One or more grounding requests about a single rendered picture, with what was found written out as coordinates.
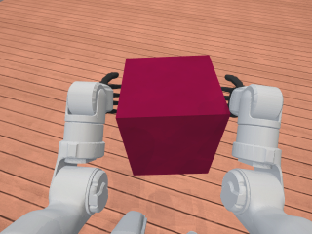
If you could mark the left robot forearm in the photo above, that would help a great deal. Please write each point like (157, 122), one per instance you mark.
(86, 106)

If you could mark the left robot upper arm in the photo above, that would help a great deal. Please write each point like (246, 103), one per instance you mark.
(76, 194)

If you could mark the right robot upper arm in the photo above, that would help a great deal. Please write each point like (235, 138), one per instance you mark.
(257, 199)

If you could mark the right robot forearm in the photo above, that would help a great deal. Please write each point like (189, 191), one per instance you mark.
(259, 110)

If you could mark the robot left thigh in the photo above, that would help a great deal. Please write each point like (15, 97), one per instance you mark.
(132, 222)

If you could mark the robot left hand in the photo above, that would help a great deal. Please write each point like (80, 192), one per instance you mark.
(105, 80)

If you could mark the robot right hand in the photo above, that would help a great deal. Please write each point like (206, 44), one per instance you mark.
(237, 83)

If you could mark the carton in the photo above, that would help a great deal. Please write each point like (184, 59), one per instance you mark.
(171, 114)

